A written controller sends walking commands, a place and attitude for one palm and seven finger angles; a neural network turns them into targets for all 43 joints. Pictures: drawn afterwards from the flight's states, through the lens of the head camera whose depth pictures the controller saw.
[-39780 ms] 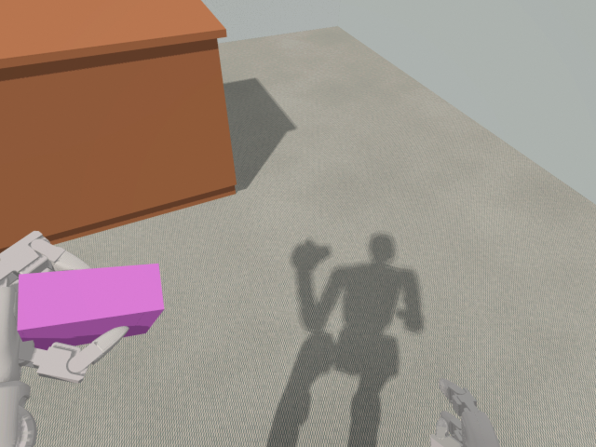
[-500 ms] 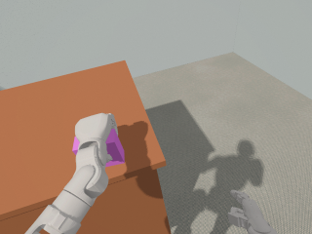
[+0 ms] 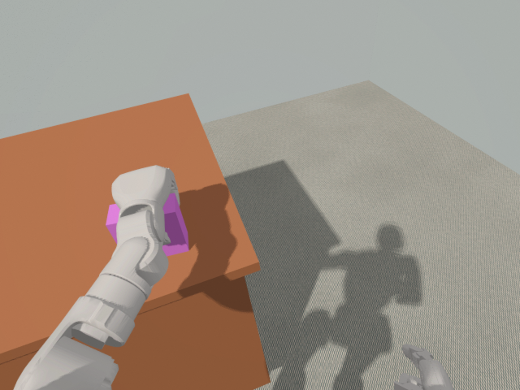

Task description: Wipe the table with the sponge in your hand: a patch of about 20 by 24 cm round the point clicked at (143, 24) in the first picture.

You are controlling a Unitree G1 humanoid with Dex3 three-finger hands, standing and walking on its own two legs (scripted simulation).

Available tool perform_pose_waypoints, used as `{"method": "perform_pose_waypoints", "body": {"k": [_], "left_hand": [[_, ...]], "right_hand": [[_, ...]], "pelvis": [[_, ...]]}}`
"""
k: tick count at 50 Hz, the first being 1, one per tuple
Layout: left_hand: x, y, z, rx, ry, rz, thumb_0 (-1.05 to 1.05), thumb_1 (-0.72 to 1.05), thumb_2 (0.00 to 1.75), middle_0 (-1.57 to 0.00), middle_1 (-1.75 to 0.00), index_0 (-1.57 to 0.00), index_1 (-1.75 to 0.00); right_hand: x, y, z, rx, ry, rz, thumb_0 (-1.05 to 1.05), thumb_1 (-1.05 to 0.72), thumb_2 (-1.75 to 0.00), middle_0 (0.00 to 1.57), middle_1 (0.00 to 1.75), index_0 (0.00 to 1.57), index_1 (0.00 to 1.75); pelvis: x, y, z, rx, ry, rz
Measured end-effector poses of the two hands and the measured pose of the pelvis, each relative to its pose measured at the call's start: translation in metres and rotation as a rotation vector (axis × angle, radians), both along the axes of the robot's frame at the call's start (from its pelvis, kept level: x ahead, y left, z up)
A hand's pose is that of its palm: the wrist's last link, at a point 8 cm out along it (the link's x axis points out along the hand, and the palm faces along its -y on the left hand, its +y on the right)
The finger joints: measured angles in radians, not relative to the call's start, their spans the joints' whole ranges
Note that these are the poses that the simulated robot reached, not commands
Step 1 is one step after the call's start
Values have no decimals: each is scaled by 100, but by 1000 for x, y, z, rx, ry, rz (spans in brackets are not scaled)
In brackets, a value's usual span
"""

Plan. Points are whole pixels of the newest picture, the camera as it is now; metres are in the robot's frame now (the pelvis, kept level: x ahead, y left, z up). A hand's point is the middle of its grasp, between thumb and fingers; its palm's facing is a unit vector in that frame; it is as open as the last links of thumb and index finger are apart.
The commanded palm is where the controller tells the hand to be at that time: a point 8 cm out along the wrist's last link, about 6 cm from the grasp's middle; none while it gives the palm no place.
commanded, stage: wipe forward along the third lane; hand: left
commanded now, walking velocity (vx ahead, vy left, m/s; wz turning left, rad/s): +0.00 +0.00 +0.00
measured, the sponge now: (154, 236) +0.35 +0.23 +0.06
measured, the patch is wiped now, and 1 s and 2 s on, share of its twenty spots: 0.70 0.90 1.00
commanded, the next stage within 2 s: wipe back along the third lane in 0.96 s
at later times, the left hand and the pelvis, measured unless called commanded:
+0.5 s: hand (152, 189) +0.42 +0.24 +0.11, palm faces -0.07 -0.03 -1.00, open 9.2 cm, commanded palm +0.40 +0.26 +0.14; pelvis +0.01 +0.00 +0.00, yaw +0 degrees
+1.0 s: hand (143, 173) +0.47 +0.27 +0.12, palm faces -0.10 -0.01 -0.99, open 9.2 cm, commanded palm +0.45 +0.29 +0.15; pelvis +0.01 +0.03 +0.00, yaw +0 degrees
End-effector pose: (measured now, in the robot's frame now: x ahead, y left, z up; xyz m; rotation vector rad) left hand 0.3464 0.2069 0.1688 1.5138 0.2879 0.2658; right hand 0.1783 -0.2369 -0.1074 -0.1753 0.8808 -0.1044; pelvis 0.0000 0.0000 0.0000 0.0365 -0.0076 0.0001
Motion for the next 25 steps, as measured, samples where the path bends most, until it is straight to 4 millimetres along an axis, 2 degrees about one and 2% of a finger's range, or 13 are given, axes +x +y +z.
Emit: {"method": "perform_pose_waypoints", "body": {"k": [15, 25], "left_hand": [[42, 14, 5, 34, 52, -1, 0, -52, 109, -87, -140, -90, -139], [58, 26, 1, 11, 59, -21, 0, -53, 110, -87, -140, -90, -139]], "right_hand": [[-39, -19, -13, -42, 104, -77, 1, -91, -90, 21, 30, 20, 30], [-57, -22, -18, -53, 177, -108, 1, -91, -90, 21, 30, 20, 30]], "pelvis": [[-2, -3, -1, -5, 52, 3], [6, 1, -1, -9, 75, 5]]}}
